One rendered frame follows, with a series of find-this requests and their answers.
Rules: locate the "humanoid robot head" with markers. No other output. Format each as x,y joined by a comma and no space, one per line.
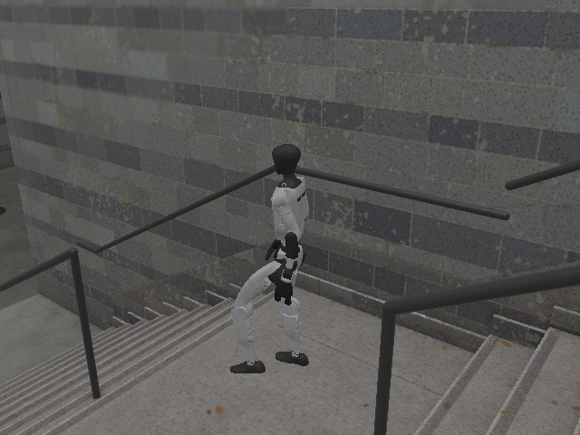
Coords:
286,157

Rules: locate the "robot right hand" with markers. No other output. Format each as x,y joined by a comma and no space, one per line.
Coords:
276,245

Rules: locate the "robot left upper arm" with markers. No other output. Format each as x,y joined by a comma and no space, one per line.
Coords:
281,203

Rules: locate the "left robot shin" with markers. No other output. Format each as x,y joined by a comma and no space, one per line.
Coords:
245,331

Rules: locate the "robot right upper arm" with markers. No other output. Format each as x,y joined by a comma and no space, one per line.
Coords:
306,201

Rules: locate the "robot left hand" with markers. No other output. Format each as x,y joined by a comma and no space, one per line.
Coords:
284,290

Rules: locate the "left robot forearm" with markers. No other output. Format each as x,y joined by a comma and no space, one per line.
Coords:
292,249

